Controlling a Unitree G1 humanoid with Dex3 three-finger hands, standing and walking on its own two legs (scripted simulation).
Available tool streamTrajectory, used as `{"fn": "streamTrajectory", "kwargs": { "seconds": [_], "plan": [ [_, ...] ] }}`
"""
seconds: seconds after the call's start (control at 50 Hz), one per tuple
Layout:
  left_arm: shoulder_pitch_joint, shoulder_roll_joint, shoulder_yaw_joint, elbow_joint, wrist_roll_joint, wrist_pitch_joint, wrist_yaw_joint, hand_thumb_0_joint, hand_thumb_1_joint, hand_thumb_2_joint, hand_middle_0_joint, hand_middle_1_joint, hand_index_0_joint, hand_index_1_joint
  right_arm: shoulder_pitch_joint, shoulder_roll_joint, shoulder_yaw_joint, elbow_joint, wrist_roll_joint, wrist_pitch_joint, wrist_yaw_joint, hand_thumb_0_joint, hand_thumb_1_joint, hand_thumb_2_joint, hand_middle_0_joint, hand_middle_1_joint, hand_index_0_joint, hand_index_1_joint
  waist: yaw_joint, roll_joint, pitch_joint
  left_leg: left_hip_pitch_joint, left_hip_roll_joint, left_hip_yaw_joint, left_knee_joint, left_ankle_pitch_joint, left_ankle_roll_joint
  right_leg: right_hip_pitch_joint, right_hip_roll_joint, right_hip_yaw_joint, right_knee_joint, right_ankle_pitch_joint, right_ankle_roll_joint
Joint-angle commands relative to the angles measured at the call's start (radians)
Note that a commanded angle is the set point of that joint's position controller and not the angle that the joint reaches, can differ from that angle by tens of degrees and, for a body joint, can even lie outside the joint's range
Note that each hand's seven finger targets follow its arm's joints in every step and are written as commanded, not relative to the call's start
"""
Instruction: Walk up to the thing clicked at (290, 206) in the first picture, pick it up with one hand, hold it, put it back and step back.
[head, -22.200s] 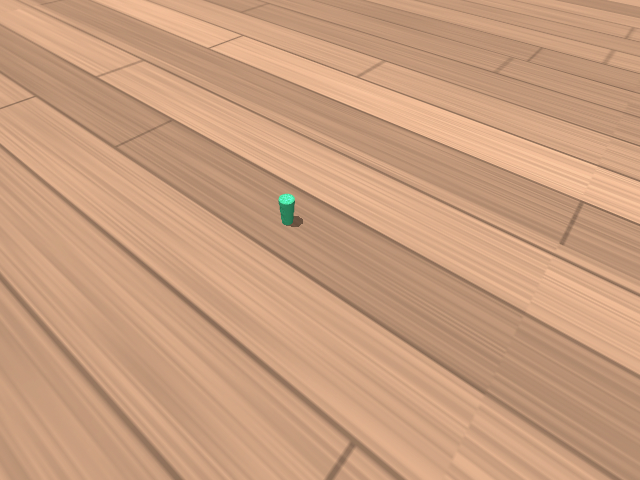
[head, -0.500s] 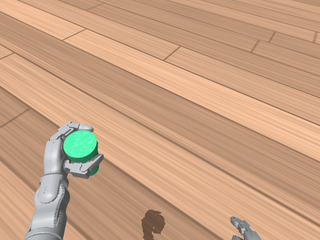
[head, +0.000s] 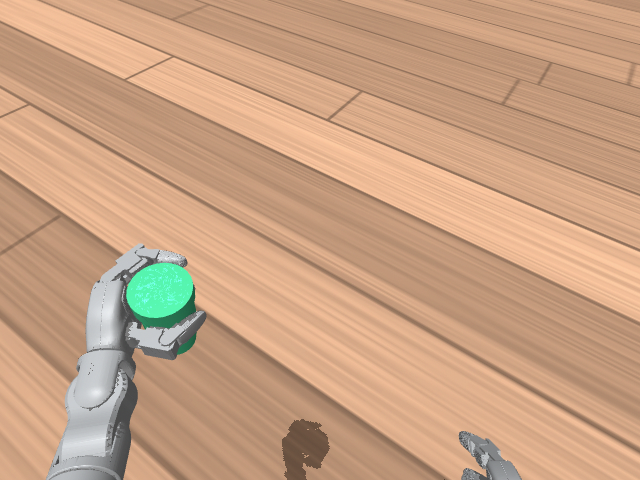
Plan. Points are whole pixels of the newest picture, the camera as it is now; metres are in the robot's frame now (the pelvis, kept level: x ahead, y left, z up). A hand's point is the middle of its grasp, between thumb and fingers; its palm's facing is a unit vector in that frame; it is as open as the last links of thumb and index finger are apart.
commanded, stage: crouch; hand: left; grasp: from the side
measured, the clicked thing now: (169, 315) +0.33 +0.18 +0.02
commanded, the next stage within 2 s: lower in 1.84 s
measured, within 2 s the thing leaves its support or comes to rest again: neither
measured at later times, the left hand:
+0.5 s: hand (195, 349) +0.36 +0.18 -0.14, palm faces +0.10 -1.00 +0.00, open 9.3 cm
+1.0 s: hand (210, 388) +0.38 +0.20 -0.37, palm faces +0.13 -0.99 -0.01, open 9.3 cm
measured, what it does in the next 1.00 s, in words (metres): lowers itself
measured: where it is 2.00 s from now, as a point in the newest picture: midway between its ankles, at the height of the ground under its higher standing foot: outside the picture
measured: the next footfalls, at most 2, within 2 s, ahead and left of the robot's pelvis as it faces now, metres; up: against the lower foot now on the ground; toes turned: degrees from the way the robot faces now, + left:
none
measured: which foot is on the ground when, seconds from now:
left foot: down 0.00-1.00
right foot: down 0.00-1.00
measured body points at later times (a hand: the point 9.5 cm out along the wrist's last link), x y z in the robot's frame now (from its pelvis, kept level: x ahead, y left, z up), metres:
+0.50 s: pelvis -0.03 +0.00 -0.14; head +0.10 +0.02 +0.29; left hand +0.35 +0.23 -0.14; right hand +0.09 -0.27 -0.25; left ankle +0.00 +0.11 -0.70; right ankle +0.02 -0.12 -0.70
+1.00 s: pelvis -0.08 +0.00 -0.33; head +0.12 +0.04 +0.07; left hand +0.36 +0.25 -0.37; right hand +0.02 -0.27 -0.45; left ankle +0.00 +0.11 -0.70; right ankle +0.02 -0.12 -0.70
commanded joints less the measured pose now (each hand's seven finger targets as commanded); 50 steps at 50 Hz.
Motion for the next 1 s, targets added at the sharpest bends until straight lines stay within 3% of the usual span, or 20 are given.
{"fn": "streamTrajectory", "kwargs": {
  "seconds": [0.0, 0.04, 0.08, 0.18, 0.22, 0.26, 0.28, 0.38, 0.42, 0.46, 0.48, 0.52, 0.54, 0.56, 0.6, 0.7, 0.82, 0.9, 0.92, 0.98],
  "plan": [
    [-0.271, 0.08, 0.047, -0.177, -0.028, -0.086, -0.001, 0.0, 0.269, 1.183, -1.263, -1.327, -1.274, -1.326, -0.041, -0.14, -0.05, -0.118, -0.003, -0.042, 0.0, 0.0, -0.868, -0.9, 0.199, 0.3, 0.199, 0.3, -0.012, -0.04, -0.2, 0.026, 0.007, -0.013, -0.124, 0.169, -0.001, 0.085, 0.006, -0.011, -0.088, 0.179, -0.021],
    [-0.278, 0.098, 0.086, -0.154, -0.032, -0.107, 0.013, 0.0, 0.288, 1.191, -1.254, -1.333, -1.266, -1.33, -0.036, -0.139, -0.051, -0.112, -0.007, -0.046, 0.004, 0.0, -0.866, -0.9, 0.199, 0.3, 0.199, 0.3, -0.004, -0.035, -0.208, -0.01, 0.001, -0.009, -0.099, 0.146, 0.002, 0.065, 0.002, -0.008, -0.07, 0.163, -0.02],
    [-0.294, 0.08, 0.062, -0.122, -0.019, -0.133, 0.015, 0.0, 0.301, 1.207, -1.254, -1.341, -1.269, -1.337, -0.028, -0.142, -0.056, -0.102, -0.012, -0.051, 0.009, 0.0, -0.867, -0.899, 0.199, 0.3, 0.2, 0.3, -0.025, -0.041, -0.224, -0.019, 0.004, -0.015, -0.067, 0.18, 0.0, 0.024, 0.004, -0.009, -0.028, 0.191, -0.021],
    [-0.37, 0.128, 0.092, -0.005, 0.013, -0.23, -0.006, 0.0, 0.262, 1.182, -1.239, -1.32, -1.249, -1.32, -0.013, -0.145, -0.063, -0.077, -0.028, -0.053, 0.022, 0.0, -0.869, -0.899, 0.199, 0.3, 0.2, 0.3, -0.038, -0.011, -0.281, -0.139, -0.007, -0.009, 0.068, 0.163, 0.006, -0.105, -0.003, 0.01, 0.089, 0.183, -0.024],
    [-0.436, 0.163, 0.124, 0.022, 0.005, -0.28, -0.024, 0.0, 0.266, 1.186, -1.236, -1.325, -1.246, -1.325, -0.005, -0.156, -0.071, -0.078, -0.034, -0.057, 0.026, 0.0, -0.877, -0.901, 0.199, 0.3, 0.2, 0.3, -0.046, -0.01, -0.339, -0.214, -0.011, -0.005, 0.148, 0.14, 0.011, -0.161, -0.005, 0.016, 0.152, 0.173, -0.022],
    [-0.46, 0.134, 0.102, 0.094, -0.004, -0.326, -0.049, 0.0, 0.225, 1.178, -1.233, -1.325, -1.244, -1.326, -0.007, -0.151, -0.06, -0.077, -0.038, -0.064, 0.039, 0.0, -0.883, -0.902, 0.199, 0.3, 0.2, 0.3, -0.062, 0.007, -0.38, -0.3, -0.012, -0.01, 0.23, 0.108, 0.01, -0.272, -0.002, 0.015, 0.237, 0.135, -0.026],
    [-0.486, 0.165, 0.137, 0.137, -0.01, -0.349, -0.056, 0.0, 0.214, 1.184, -1.242, -1.335, -1.251, -1.336, -0.005, -0.164, -0.062, -0.073, -0.04, -0.067, 0.04, 0.0, -0.889, -0.904, 0.199, 0.3, 0.199, 0.3, -0.065, 0.018, -0.407, -0.35, -0.012, -0.015, 0.279, 0.101, 0.01, -0.328, -0.002, 0.012, 0.285, 0.118, -0.027],
    [-0.509, 0.167, 0.145, 0.257, -0.019, -0.436, -0.088, 0.0, 0.208, 1.186, -1.247, -1.325, -1.253, -1.331, -0.004, -0.178, -0.049, -0.092, -0.049, -0.066, 0.059, 0.0, -0.88, -0.902, 0.198, 0.3, 0.199, 0.3, -0.043, 0.063, -0.542, -0.538, -0.019, -0.035, 0.445, 0.034, 0.0, -0.539, 0.001, 0.014, 0.476, 0.019, -0.037],
    [-0.514, 0.207, 0.171, 0.252, -0.015, -0.453, -0.095, 0.0, 0.218, 1.222, -1.276, -1.358, -1.28, -1.366, 0.0, -0.201, -0.054, -0.103, -0.05, -0.057, 0.064, 0.0, -0.878, -0.902, 0.198, 0.3, 0.199, 0.3, -0.03, 0.086, -0.604, -0.556, -0.016, -0.044, 0.487, 0.048, -0.005, -0.609, 0.006, 0.003, 0.54, 0.006, -0.042],
    [-0.561, 0.194, 0.157, 0.257, -0.015, -0.46, -0.106, 0.0, 0.199, 1.24, -1.299, -1.379, -1.301, -1.388, 0.003, -0.208, -0.053, -0.094, -0.053, -0.049, 0.067, 0.0, -0.882, -0.904, 0.198, 0.3, 0.199, 0.3, -0.039, 0.097, -0.642, -0.578, -0.015, -0.051, 0.528, 0.074, -0.009, -0.669, 0.009, -0.014, 0.603, 0.02, -0.049],
    [-0.568, 0.219, 0.187, 0.239, -0.021, -0.465, -0.106, 0.0, 0.209, 1.251, -1.295, -1.38, -1.296, -1.391, 0.014, -0.217, -0.056, -0.091, -0.055, -0.045, 0.068, 0.0, -0.884, -0.905, 0.198, 0.3, 0.199, 0.3, -0.035, 0.087, -0.705, -0.581, -0.015, -0.047, 0.568, 0.129, -0.005, -0.667, 0.009, -0.016, 0.633, 0.064, -0.049],
    [-0.598, 0.223, 0.191, 0.227, -0.018, -0.47, -0.105, 0.0, 0.212, 1.245, -1.295, -1.372, -1.293, -1.385, 0.013, -0.223, -0.057, -0.082, -0.058, -0.039, 0.072, 0.0, -0.897, -0.909, 0.198, 0.3, 0.199, 0.3, -0.031, 0.102, -0.741, -0.602, -0.017, -0.05, 0.613, 0.161, -0.006, -0.72, 0.009, -0.019, 0.691, 0.077, -0.053],
    [-0.609, 0.253, 0.228, 0.221, -0.022, -0.475, -0.099, 0.0, 0.219, 1.251, -1.286, -1.367, -1.283, -1.382, 0.01, -0.228, -0.06, -0.079, -0.061, -0.036, 0.071, 0.0, -0.901, -0.91, 0.198, 0.3, 0.199, 0.3, -0.026, 0.088, -0.755, -0.625, -0.017, -0.052, 0.639, 0.157, -0.003, -0.742, 0.011, -0.019, 0.713, 0.07, -0.053],
    [-0.636, 0.229, 0.21, 0.228, -0.02, -0.479, -0.1, 0.0, 0.226, 1.243, -1.268, -1.352, -1.265, -1.365, 0.018, -0.231, -0.062, -0.067, -0.063, -0.032, 0.073, 0.0, -0.899, -0.909, 0.198, 0.3, 0.199, 0.3, -0.045, 0.09, -0.772, -0.632, -0.015, -0.057, 0.67, 0.189, -0.002, -0.776, 0.009, -0.021, 0.742, 0.093, -0.053],
    [-0.697, 0.269, 0.246, 0.248, -0.015, -0.491, -0.089, 0.0, 0.275, 1.255, -1.256, -1.344, -1.252, -1.358, 0.025, -0.234, -0.063, -0.052, -0.067, -0.03, 0.074, 0.0, -0.896, -0.909, 0.198, 0.3, 0.199, 0.3, -0.063, 0.056, -0.763, -0.734, -0.019, -0.048, 0.73, 0.138, 0.007, -0.803, 0.01, -0.015, 0.777, 0.076, -0.049],
    [-0.76, 0.26, 0.232, 0.409, 0.013, -0.514, -0.098, 0.0, 0.25, 1.279, -1.235, -1.354, -1.234, -1.369, 0.016, -0.226, -0.056, -0.028, -0.086, -0.026, 0.082, 0.0, -0.887, -0.907, 0.199, 0.3, 0.199, 0.3, -0.108, 0.003, -0.715, -0.959, -0.023, -0.028, 0.856, -0.028, 0.016, -0.894, 0.004, 0.008, 0.841, -0.044, -0.037],
    [-0.84, 0.361, 0.29, 0.513, 0.052, -0.531, -0.109, 0.0, 0.204, 1.28, -1.254, -1.379, -1.254, -1.394, 0.02, -0.248, -0.032, -0.018, -0.11, -0.009, 0.099, 0.0, -0.896, -0.908, 0.199, 0.3, 0.199, 0.3, -0.086, 0.1, -0.756, -1.029, -0.023, -0.023, 0.959, -0.062, 0.0, -1.054, 0.003, -0.033, 1.001, -0.092, -0.05],
    [-0.93, 0.377, 0.301, 0.502, 0.05, -0.546, -0.112, 0.0, 0.197, 1.283, -1.246, -1.37, -1.244, -1.387, 0.026, -0.257, -0.021, -0.008, -0.12, -0.002, 0.107, 0.0, -0.906, -0.911, 0.199, 0.3, 0.199, 0.3, -0.111, 0.136, -0.784, -1.071, -0.024, -0.011, 1.01, -0.109, -0.002, -1.083, 0.004, -0.044, 1.057, -0.117, -0.047],
    [-0.934, 0.416, 0.325, 0.503, 0.054, -0.549, -0.105, 0.0, 0.199, 1.281, -1.239, -1.364, -1.235, -1.382, 0.023, -0.261, -0.018, -0.007, -0.12, -0.002, 0.108, 0.0, -0.907, -0.912, 0.199, 0.3, 0.199, 0.3, -0.106, 0.131, -0.78, -1.089, -0.023, -0.008, 1.024, -0.129, -0.001, -1.093, 0.006, -0.046, 1.069, -0.135, -0.045],
    [-1.003, 0.457, 0.325, 0.53, 0.069, -0.553, -0.104, 0.0, 0.189, 1.229, -1.197, -1.312, -1.193, -1.329, 0.017, -0.271, -0.007, 0.006, -0.13, 0.004, 0.106, 0.0, -0.908, -0.911, 0.199, 0.3, 0.199, 0.3, -0.143, 0.14, -0.774, -1.16, -0.023, 0.0, 1.094, -0.163, 0.005, -1.117, 0.004, -0.043, 1.104, -0.144, -0.038]
  ]
}}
